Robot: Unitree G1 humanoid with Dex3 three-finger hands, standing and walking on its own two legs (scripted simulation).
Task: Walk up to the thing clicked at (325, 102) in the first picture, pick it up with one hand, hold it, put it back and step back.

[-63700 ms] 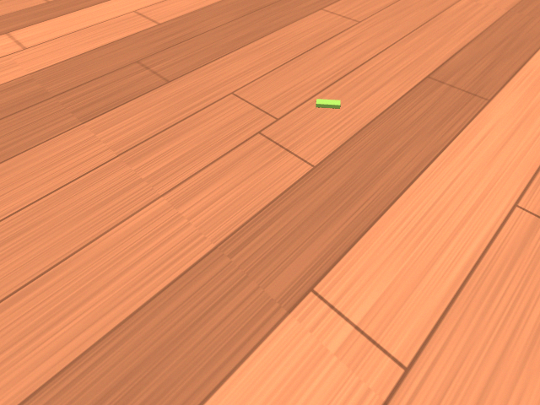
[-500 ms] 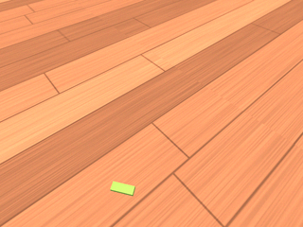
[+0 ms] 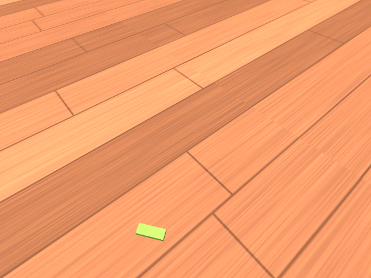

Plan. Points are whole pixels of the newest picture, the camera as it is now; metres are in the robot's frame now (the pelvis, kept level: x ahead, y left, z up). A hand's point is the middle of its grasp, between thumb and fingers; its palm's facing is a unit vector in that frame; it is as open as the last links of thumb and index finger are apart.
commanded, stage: stand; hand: left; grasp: from above
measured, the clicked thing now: (151, 231) +0.45 +0.24 -0.77
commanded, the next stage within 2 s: rise first in 0.12 s
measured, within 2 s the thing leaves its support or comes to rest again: neither
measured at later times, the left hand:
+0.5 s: hand out of the picture +0.14 +0.25 -0.17, palm faces -0.02 -0.94 -0.35, open 9.7 cm
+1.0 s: hand out of the picture +0.12 +0.26 -0.22, palm faces -0.14 -0.89 -0.43, open 14.1 cm
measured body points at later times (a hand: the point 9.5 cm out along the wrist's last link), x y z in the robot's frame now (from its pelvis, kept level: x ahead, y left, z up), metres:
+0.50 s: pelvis -0.02 +0.00 -0.02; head +0.04 +0.01 +0.42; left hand +0.15 +0.30 -0.15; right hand +0.08 -0.26 -0.14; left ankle -0.02 +0.14 -0.75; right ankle -0.01 -0.14 -0.75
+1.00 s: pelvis -0.01 +0.01 -0.09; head +0.07 +0.02 +0.35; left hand +0.13 +0.31 -0.20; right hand +0.16 -0.24 -0.18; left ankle -0.02 +0.14 -0.75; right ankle -0.01 -0.14 -0.75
